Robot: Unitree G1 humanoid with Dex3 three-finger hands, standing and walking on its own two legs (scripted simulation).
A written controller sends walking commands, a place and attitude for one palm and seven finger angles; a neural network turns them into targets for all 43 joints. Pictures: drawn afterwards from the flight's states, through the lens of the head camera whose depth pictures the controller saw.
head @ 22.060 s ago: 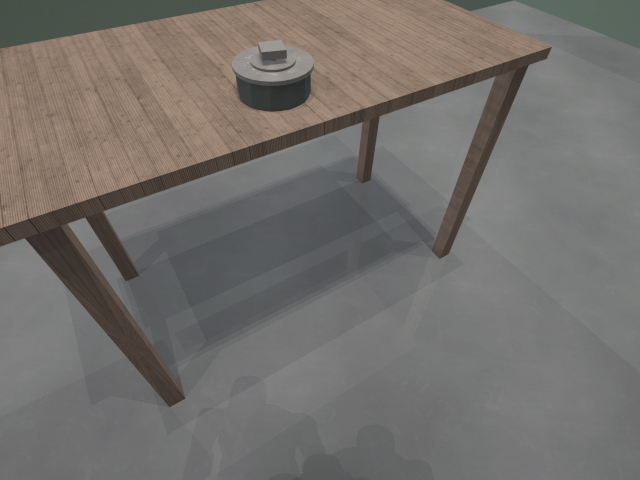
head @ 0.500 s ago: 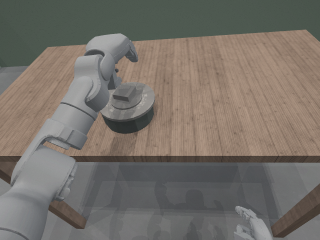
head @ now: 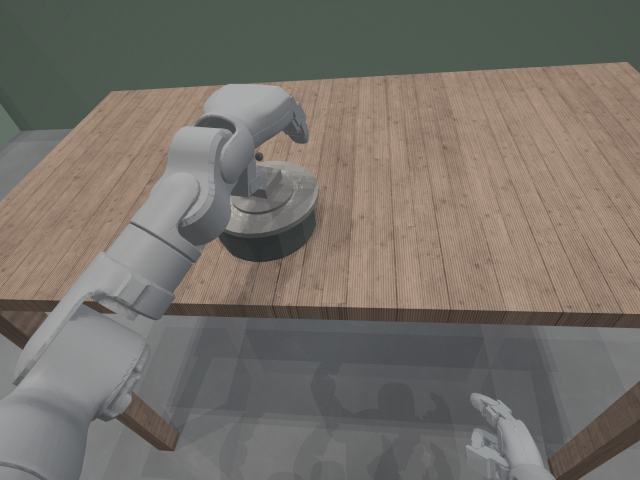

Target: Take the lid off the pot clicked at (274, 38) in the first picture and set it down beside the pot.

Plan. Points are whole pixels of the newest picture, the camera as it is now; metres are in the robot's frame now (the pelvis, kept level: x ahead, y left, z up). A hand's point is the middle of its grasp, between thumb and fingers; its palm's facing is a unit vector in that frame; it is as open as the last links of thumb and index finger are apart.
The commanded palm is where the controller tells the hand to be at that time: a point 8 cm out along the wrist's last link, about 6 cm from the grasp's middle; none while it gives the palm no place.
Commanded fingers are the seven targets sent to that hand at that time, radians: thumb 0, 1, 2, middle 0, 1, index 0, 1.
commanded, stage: move the open hand above the knob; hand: left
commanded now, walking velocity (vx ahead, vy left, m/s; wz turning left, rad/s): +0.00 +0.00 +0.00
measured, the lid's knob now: (259, 181) +0.46 +0.09 +0.16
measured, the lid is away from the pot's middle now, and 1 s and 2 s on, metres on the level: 0.00 0.00 0.01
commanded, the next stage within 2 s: lower the open fingers around the knob in 1.10 s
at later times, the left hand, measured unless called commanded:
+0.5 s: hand (233, 152) +0.42 +0.10 +0.23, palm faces -0.06 -0.05 -1.00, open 9.9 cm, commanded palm +0.39 +0.11 +0.29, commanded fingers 0.00 -0.38 1.68 -0.87 -0.08 -0.87 -0.08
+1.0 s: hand (240, 151) +0.42 +0.09 +0.23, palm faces -0.09 +0.01 -1.00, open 9.9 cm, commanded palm +0.41 +0.11 +0.29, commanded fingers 0.00 -0.38 1.68 -0.87 -0.08 -0.87 -0.08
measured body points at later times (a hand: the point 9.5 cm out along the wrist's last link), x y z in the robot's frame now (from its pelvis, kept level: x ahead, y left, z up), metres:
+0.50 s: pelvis -0.01 +0.00 +0.00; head -0.02 -0.05 +0.45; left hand +0.42 +0.10 +0.29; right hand +0.17 -0.23 -0.11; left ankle -0.02 +0.12 -0.74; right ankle +0.03 -0.12 -0.74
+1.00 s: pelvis +0.00 +0.00 +0.00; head -0.01 -0.05 +0.45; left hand +0.42 +0.09 +0.29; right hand +0.17 -0.24 -0.11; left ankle -0.02 +0.12 -0.74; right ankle +0.03 -0.12 -0.74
